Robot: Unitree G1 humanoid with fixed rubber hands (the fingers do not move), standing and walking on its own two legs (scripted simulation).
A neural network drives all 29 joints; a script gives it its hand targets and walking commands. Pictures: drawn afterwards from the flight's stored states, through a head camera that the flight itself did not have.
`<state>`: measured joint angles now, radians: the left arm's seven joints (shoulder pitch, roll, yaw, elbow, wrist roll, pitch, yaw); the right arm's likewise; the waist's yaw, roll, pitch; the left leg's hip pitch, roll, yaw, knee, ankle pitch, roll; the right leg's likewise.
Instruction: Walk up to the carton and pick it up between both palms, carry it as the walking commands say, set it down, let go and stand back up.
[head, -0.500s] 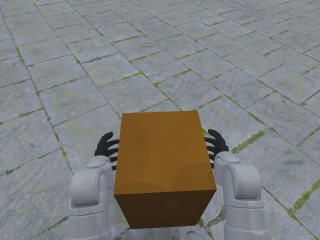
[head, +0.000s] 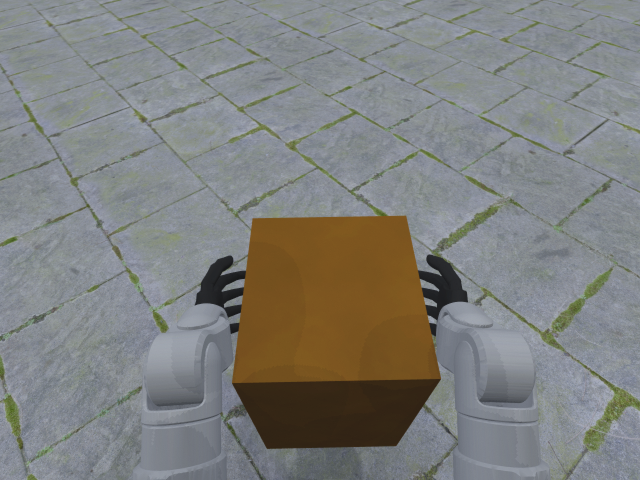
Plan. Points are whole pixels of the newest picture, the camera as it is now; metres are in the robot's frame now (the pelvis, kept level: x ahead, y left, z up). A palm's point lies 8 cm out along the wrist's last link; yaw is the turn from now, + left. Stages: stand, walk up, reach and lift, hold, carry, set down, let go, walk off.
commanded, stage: carry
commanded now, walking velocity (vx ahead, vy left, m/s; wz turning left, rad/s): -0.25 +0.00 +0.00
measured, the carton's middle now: (330, 342) +0.29 -0.02 +0.01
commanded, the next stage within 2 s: none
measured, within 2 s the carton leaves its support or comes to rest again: neither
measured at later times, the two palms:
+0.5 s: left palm out of the picture +0.07 +0.13 +0.09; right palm out of the picture +0.07 -0.14 +0.08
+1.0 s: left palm out of the picture -0.12 +0.15 +0.09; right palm out of the picture -0.09 -0.12 +0.09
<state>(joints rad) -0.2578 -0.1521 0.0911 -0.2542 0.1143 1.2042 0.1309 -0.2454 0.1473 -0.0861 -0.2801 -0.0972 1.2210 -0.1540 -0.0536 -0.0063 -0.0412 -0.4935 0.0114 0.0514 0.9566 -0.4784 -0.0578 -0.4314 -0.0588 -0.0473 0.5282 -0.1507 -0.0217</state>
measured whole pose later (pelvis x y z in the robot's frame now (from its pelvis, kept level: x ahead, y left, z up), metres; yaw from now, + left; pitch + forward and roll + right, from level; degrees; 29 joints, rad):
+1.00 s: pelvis -0.38 -0.01 +0.00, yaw +2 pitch +2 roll +1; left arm -0.22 -0.14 0.11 -0.21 0.11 1.23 0.14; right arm -0.24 0.15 -0.07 -0.17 -0.12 1.22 -0.13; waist 0.04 -0.03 -0.13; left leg -0.33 0.00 0.04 0.54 -0.25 0.01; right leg -0.36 -0.07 -0.06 0.53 -0.22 0.02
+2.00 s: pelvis -0.48 -0.03 -0.01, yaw +2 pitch +2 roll +0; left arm -0.21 -0.14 0.10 -0.12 0.13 1.07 0.11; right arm -0.21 0.14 -0.06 -0.11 -0.13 1.08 -0.13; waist 0.00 -0.01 -0.08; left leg -0.43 0.00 0.02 0.59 -0.19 0.02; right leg -0.45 0.00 -0.06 0.58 -0.17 -0.03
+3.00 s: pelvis -0.46 -0.12 -0.01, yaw -10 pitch +5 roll +0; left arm -0.27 -0.15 0.08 -0.24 0.10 1.19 0.14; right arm -0.23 0.15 -0.10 -0.30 -0.11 1.22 -0.14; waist -0.01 0.00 -0.04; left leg -0.60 0.13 0.06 1.12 -0.53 -0.11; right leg -0.47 0.07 -0.07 0.64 -0.27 -0.10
